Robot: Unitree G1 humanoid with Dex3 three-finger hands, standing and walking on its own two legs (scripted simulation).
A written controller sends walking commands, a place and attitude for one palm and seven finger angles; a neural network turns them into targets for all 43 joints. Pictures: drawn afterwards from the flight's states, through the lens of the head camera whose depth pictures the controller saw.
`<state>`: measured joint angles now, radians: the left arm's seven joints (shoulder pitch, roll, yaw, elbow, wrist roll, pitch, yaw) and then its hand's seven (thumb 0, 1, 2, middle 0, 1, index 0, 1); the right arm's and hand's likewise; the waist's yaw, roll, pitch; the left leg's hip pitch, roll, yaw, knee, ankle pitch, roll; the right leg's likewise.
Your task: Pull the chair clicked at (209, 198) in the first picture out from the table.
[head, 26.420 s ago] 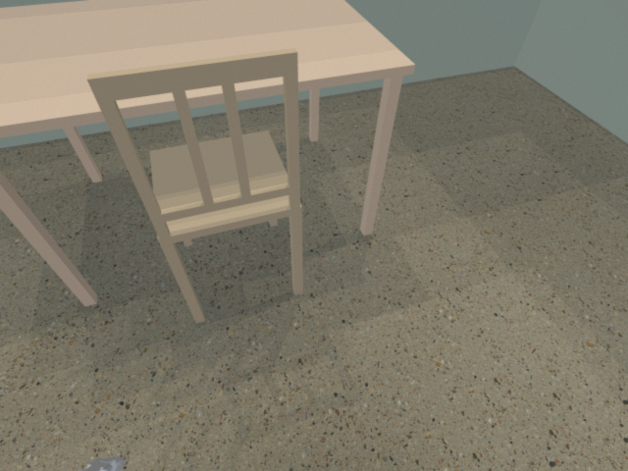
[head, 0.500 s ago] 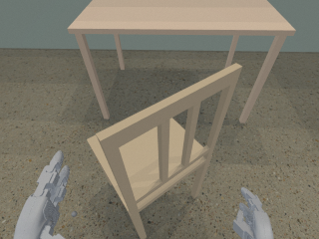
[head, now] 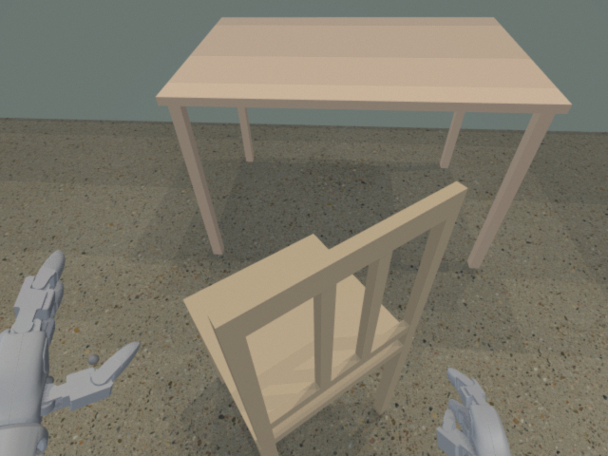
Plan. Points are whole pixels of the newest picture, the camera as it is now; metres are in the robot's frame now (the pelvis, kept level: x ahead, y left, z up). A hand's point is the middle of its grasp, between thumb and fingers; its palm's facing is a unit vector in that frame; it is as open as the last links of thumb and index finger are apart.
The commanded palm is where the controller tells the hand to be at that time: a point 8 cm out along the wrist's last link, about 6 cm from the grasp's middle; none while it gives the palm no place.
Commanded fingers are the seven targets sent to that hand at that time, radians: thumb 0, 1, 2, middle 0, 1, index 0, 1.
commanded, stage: draw the hand back to the body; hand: left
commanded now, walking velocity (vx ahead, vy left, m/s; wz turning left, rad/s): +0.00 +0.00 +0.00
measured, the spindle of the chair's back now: (323, 341) +0.31 +0.02 -0.06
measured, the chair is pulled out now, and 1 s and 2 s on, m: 0.58 0.58 0.58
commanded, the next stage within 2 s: step back with the hand held close in 0.56 s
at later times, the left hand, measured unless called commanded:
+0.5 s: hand (90, 316) +0.20 +0.25 +0.16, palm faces +0.44 -0.79 -0.44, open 7.5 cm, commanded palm +0.15 +0.29 +0.18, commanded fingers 0.00 0.90 0.90 -0.20 -0.30 -0.20 -0.30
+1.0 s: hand (69, 343) +0.17 +0.25 +0.15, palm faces +0.34 -0.78 -0.52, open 7.4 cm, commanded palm +0.11 +0.30 +0.18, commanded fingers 0.00 0.90 0.90 -0.20 -0.30 -0.20 -0.30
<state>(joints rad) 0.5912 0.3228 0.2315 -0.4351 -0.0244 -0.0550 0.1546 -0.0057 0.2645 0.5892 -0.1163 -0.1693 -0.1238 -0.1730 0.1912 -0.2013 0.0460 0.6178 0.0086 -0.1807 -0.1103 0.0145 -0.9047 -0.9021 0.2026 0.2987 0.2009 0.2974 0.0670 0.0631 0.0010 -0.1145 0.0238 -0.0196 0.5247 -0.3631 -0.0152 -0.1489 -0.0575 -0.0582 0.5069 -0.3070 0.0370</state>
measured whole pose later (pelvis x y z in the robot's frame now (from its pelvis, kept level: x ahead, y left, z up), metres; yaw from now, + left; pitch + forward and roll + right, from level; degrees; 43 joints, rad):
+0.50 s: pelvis +0.01 -0.01 +0.01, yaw -1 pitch -3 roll -1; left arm 0.50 0.34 0.33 -0.41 -0.05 -0.07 0.13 0.01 0.87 0.89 -0.20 -0.30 -0.21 -0.30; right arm 0.20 -0.23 0.01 0.65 0.01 -0.12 -0.09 0.01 -0.91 -0.90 0.20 0.30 0.20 0.30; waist 0.06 0.08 0.02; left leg -0.04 0.05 0.00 0.43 -0.33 -0.03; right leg -0.10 -0.03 -0.05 0.44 -0.28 0.02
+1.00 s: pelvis -0.04 +0.00 +0.01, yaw -2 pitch +0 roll +0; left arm 0.58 0.40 0.39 -0.46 -0.04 -0.16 0.13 0.01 0.89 0.89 -0.21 -0.30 -0.21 -0.30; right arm 0.16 -0.23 -0.01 0.58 0.01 -0.05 -0.08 0.01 -0.91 -0.90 0.20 0.30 0.20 0.30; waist 0.00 0.04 0.04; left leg -0.19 0.02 0.02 0.46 -0.27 -0.01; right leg -0.25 -0.06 -0.02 0.45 -0.20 0.04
